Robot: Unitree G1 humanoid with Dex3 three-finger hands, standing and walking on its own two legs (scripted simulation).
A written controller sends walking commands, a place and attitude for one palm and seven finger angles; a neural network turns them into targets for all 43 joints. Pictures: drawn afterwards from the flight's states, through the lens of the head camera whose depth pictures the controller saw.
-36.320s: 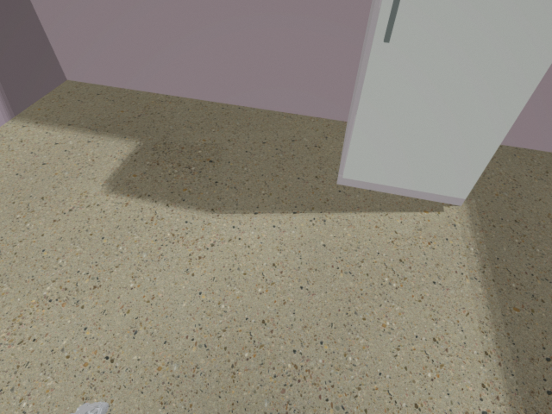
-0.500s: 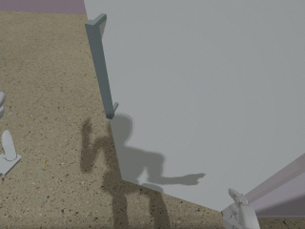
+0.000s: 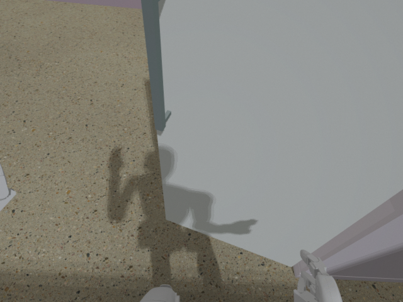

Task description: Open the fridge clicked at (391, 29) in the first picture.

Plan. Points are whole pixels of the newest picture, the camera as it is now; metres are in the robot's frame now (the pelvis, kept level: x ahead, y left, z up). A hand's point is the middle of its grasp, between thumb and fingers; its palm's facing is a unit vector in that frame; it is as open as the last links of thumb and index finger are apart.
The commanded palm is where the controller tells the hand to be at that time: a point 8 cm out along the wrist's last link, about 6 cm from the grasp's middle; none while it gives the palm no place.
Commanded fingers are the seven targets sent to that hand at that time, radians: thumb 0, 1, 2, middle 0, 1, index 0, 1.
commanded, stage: step back with the hand held close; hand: left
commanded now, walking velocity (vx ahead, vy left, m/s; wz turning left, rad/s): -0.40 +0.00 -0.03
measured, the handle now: (160, 71) +0.50 +0.13 +0.18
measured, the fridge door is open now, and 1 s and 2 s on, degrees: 72 72 72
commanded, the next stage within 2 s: stop stepping back and stand still in 0.70 s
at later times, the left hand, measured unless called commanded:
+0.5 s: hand (12, 212) +0.18 +0.25 +0.19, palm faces +0.36 -0.84 -0.40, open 7.4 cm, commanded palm +0.12 +0.30 +0.20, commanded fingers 0.00 0.90 0.90 -0.20 -0.30 -0.20 -0.30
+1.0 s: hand out of the picture +0.07 +0.28 +0.18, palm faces +0.39 -0.86 -0.33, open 7.4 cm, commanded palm +0.01 +0.32 +0.20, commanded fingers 0.00 0.90 0.90 -0.20 -0.30 -0.20 -0.30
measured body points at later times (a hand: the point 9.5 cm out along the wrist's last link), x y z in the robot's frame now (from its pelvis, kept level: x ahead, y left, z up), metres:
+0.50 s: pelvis -0.04 +0.01 +0.01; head -0.01 +0.05 +0.46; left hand +0.16 +0.29 +0.21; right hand +0.13 -0.23 -0.05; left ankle +0.03 +0.09 -0.72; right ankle -0.06 -0.13 -0.71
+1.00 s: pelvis -0.15 +0.03 +0.02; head -0.17 +0.07 +0.46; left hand +0.04 +0.33 +0.20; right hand -0.03 -0.23 -0.05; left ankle -0.10 +0.12 -0.72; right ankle -0.18 -0.10 -0.72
